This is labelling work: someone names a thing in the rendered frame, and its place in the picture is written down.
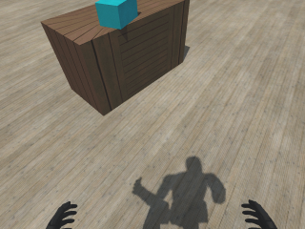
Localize right robot hand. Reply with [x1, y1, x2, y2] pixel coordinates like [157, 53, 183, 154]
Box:
[241, 199, 277, 229]

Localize pedestal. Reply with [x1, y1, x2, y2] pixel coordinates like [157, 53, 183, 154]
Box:
[40, 0, 190, 116]

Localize carton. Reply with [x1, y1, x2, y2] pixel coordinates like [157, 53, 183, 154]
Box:
[95, 0, 138, 30]

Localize left robot hand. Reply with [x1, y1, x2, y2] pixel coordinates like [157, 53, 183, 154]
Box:
[46, 201, 78, 229]

